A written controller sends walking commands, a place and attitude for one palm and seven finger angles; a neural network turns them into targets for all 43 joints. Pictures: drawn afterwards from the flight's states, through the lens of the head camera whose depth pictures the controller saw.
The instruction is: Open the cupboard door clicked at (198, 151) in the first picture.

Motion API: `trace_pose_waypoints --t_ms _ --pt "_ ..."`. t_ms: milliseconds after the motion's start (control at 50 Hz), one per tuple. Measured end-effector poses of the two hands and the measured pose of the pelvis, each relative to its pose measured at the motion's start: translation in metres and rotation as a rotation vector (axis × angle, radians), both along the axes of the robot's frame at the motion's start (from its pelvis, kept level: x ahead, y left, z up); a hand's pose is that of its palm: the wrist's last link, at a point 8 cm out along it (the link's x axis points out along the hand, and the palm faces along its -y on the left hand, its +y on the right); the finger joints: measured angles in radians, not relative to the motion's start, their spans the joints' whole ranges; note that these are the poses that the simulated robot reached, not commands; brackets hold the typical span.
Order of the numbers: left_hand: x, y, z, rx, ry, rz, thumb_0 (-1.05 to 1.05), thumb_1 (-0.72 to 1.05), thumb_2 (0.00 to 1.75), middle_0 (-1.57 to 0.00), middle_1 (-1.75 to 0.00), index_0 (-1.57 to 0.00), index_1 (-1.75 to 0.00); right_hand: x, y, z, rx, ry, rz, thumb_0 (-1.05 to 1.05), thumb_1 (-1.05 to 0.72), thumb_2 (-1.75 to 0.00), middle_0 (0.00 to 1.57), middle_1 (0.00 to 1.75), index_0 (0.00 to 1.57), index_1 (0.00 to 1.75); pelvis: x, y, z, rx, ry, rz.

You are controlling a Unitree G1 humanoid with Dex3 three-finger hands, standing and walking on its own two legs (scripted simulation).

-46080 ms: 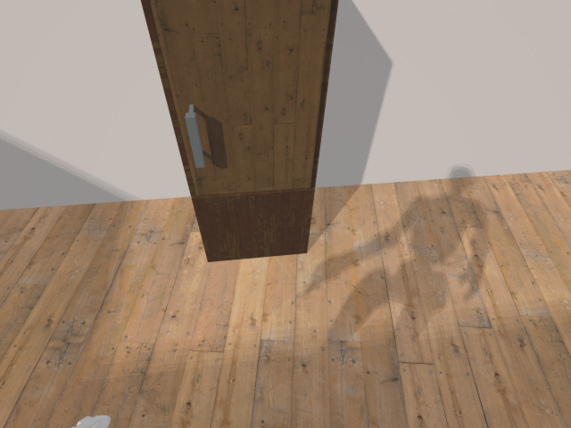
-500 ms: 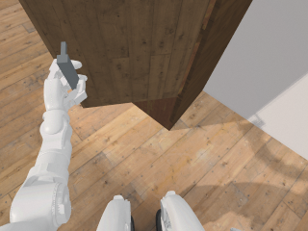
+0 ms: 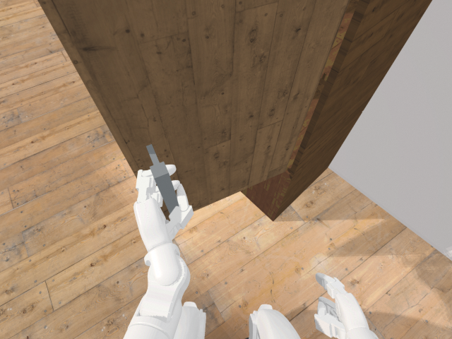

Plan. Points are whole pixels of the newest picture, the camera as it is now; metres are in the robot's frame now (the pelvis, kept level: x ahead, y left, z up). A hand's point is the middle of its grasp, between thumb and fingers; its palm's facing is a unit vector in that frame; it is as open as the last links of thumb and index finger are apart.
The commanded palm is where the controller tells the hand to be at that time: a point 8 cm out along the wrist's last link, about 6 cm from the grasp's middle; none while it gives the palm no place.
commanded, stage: pull the door open along its arc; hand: left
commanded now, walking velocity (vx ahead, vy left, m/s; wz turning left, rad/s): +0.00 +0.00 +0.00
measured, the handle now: (164, 183) +0.39 +0.14 +0.01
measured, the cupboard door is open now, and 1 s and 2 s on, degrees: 72 88 88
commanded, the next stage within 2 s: open thumb and fingers to let go in 0.42 s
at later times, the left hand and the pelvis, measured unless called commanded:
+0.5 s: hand (219, 247) +0.27 +0.03 +0.02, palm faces +0.30 -0.95 -0.07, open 6.4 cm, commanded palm +0.22 +0.07 +0.02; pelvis +0.00 -0.04 +0.00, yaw +3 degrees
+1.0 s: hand (211, 244) +0.27 +0.04 +0.01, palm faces +0.39 -0.92 -0.06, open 11.9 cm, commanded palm +0.22 +0.07 +0.02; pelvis -0.02 -0.04 -0.01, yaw +4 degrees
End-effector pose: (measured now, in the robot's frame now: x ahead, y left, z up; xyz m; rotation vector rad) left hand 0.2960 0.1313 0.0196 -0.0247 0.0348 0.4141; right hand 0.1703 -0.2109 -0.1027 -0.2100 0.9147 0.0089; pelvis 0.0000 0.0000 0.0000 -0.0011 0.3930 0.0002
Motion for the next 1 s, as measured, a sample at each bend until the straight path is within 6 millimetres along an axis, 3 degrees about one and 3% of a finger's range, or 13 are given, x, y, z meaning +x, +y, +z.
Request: trace_pose_waypoints --t_ms 160,420,640,800,1000 --pt "-0.024 -0.021 0.004 0.028 0.046 0.0 0.03 0.68 0.77 -0.28 -1.24 -0.31 -1.31 0.006 0.005 0.002 0.039 -0.04 0.04 0.01 -0.91 -0.9 0.2 0.3 0.2 0.3 -0.001 -0.015 0.004 0.01 -0.02 0.022" --pt "-0.062 -0.056 0.009 0.051 0.091 -0.119 0.03 0.65 0.7 -0.26 -1.28 -0.34 -1.33 0.0 -0.024 0.007 0.044 -0.106 0.029 0.01 -0.91 -0.9 0.2 0.3 0.2 0.3 0.0 -0.033 0.004 0.026 -0.032 0.035" --pt "-0.057 -0.058 0.002 0.064 0.071 -0.044 0.0 0.6 0.76 -0.33 -1.31 -0.37 -1.33 0.01 -0.035 -0.002 0.028 -0.148 0.05 0.01 -0.91 -0.9 0.2 0.3 0.2 0.3 -0.01 -0.045 -0.005 0.039 -0.027 0.051" --pt "-0.063 -0.051 0.002 0.057 0.07 0.002 0.0 0.37 0.67 -0.36 -1.3 -0.37 -1.3 -0.005 -0.035 -0.008 0.038 -0.114 0.046 0.01 -0.91 -0.9 0.2 0.3 0.2 0.3 -0.016 -0.047 -0.005 0.043 -0.029 0.055" --pt "-0.062 -0.05 -0.001 0.059 0.046 -0.013 0.01 -0.18 0.44 -0.32 -1.23 -0.32 -1.23 -0.026 -0.036 -0.016 0.015 -0.083 0.03 0.02 -0.91 -0.9 0.2 0.3 0.2 0.3 -0.025 -0.04 -0.009 0.034 -0.028 0.053"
